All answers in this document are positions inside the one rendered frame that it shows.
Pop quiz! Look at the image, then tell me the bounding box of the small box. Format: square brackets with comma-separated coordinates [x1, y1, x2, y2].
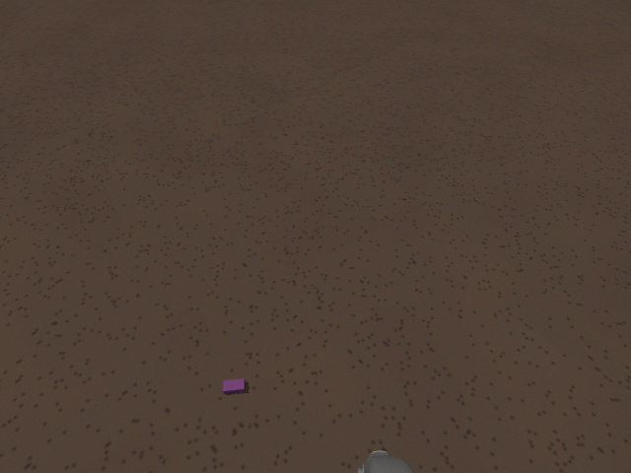
[223, 378, 245, 394]

